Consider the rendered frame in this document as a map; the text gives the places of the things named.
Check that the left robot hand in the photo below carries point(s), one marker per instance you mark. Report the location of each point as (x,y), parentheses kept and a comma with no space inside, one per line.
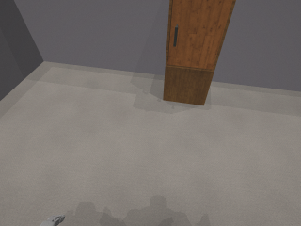
(53,220)

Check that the cupboard door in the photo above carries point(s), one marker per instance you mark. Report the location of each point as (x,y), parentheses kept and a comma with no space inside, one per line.
(201,24)

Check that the handle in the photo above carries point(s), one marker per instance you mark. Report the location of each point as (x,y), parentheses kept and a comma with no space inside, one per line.
(175,36)

